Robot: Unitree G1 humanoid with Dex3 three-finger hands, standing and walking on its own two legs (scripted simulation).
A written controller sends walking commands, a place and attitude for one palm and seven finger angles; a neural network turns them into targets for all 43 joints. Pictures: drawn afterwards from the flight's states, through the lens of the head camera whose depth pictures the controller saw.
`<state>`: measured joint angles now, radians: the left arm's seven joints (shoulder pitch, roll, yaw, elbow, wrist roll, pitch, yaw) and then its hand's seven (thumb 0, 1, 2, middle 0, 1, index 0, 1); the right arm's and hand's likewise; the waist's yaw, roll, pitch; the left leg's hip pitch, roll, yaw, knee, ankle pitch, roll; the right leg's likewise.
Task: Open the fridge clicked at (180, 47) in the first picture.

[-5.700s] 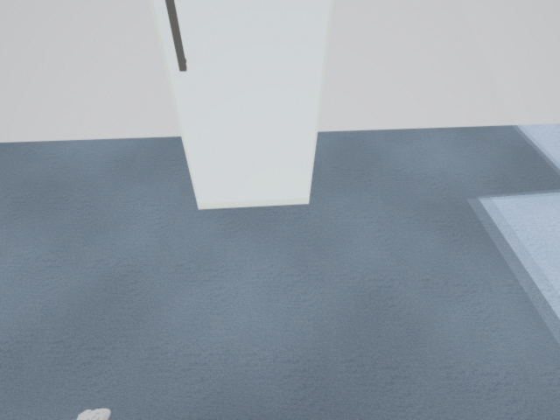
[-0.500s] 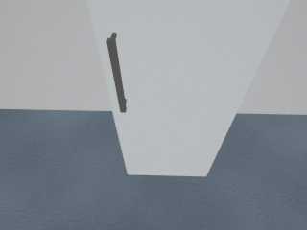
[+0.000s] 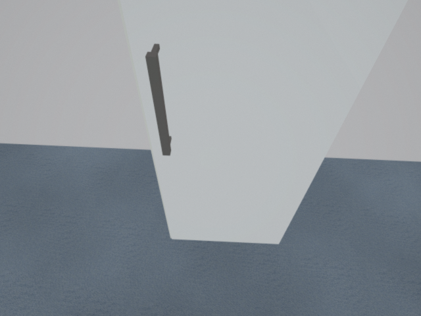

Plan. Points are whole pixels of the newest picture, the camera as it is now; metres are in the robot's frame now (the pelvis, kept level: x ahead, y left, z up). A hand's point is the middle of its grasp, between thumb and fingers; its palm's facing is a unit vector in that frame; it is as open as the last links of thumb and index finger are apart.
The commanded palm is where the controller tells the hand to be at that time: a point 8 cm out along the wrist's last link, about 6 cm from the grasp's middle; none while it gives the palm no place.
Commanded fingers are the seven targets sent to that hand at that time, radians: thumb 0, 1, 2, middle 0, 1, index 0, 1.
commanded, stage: look again from close up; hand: left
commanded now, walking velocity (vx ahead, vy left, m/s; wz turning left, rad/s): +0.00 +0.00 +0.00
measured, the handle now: (162, 106) +0.53 +0.15 +0.11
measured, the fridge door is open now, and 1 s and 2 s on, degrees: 0 0 0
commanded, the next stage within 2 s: shuffle to correct the standing spot in 0.26 s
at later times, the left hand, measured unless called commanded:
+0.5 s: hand out of the picture +0.03 +0.18 -0.17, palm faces +0.01 -0.98 -0.22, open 7.4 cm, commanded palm none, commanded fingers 0.00 0.90 0.90 -0.20 -0.30 -0.20 -0.30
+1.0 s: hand out of the picture +0.08 +0.17 -0.18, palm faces +0.05 -0.97 -0.23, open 7.4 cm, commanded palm none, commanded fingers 0.00 0.90 0.90 -0.20 -0.30 -0.20 -0.30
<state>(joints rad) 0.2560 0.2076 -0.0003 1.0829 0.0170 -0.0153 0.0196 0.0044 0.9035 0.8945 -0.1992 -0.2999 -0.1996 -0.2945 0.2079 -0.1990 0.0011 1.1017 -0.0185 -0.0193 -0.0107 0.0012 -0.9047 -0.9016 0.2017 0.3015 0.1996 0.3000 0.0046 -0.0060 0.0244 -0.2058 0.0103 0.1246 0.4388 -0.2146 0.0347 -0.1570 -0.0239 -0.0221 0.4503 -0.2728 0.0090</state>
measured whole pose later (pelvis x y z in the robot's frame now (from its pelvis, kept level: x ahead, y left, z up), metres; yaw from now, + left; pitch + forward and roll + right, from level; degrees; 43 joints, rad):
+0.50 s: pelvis +0.02 -0.01 +0.00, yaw +0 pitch -1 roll +1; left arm 0.27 0.20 0.00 1.10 0.02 -0.01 0.02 0.00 0.90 0.89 -0.20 -0.30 -0.20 -0.29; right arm 0.23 -0.19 0.00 1.12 -0.02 -0.01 -0.01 0.00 -0.91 -0.90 0.20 0.30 0.20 0.30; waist 0.00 -0.01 0.01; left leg -0.20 0.02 0.12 0.45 -0.24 0.02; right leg -0.15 -0.01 -0.02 0.47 -0.31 -0.01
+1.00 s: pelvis +0.06 -0.01 +0.00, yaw +0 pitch +2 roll +1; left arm 0.27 0.15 0.04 1.04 0.02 -0.01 0.05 0.00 0.90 0.89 -0.20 -0.30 -0.20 -0.29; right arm 0.25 -0.15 -0.04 1.08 -0.01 -0.01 -0.06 0.01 -0.92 -0.90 0.20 0.30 0.20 0.30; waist 0.00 -0.01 0.07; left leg -0.20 0.02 0.13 0.51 -0.32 0.02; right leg -0.15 -0.03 -0.06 0.52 -0.37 0.00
